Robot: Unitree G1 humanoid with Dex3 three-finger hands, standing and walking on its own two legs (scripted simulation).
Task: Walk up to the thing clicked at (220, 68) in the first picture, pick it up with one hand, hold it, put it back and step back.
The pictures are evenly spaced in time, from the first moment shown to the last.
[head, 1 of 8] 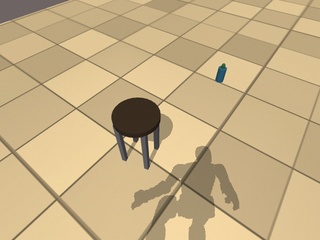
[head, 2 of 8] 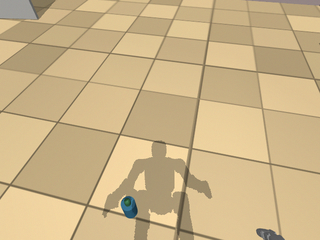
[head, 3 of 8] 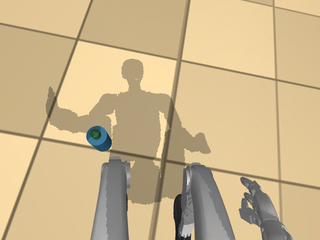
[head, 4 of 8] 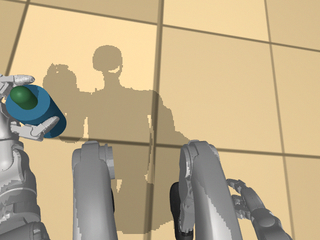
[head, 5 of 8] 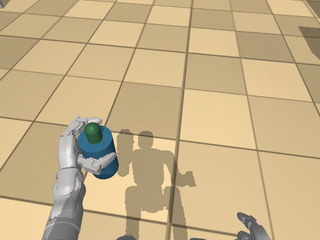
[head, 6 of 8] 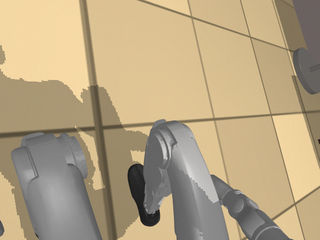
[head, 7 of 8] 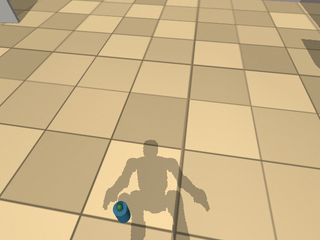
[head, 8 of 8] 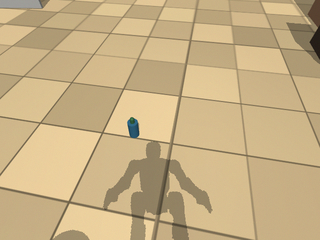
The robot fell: no
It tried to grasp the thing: yes
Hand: left
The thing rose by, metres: 0.67
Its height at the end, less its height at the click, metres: +0.00
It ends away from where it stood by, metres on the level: 0.02
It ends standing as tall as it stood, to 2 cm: yes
